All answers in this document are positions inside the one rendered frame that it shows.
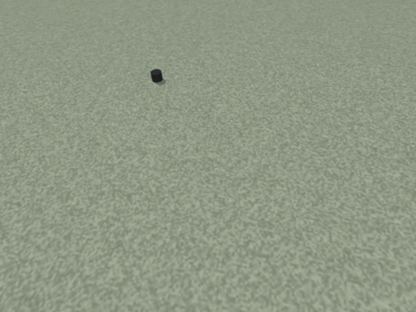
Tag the tin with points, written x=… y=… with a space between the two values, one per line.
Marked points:
x=156 y=76

